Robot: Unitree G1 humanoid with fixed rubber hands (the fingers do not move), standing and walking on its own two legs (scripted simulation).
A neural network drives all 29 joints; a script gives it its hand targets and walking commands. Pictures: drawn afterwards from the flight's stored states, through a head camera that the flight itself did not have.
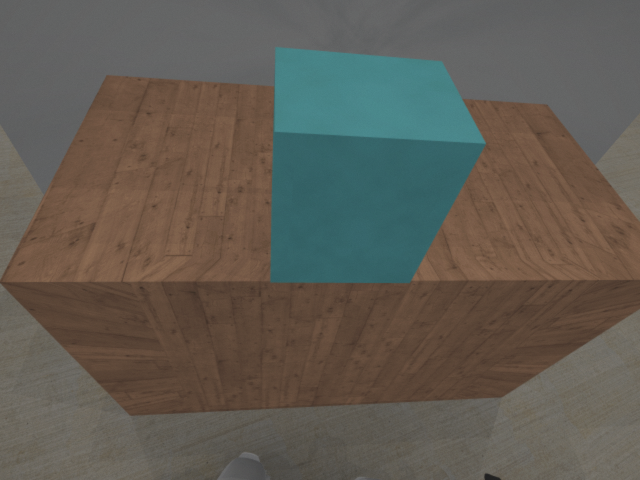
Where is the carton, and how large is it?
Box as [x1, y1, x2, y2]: [270, 47, 485, 282]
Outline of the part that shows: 275,47 270,282 409,282 485,144 442,62 421,59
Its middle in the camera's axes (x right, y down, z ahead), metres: +0.04 -0.09 +0.56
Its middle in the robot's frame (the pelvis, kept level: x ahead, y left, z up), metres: +0.51 -0.03 +0.09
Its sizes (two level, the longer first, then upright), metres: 0.227 0.181 0.280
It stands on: a pedestal, 0.70 m high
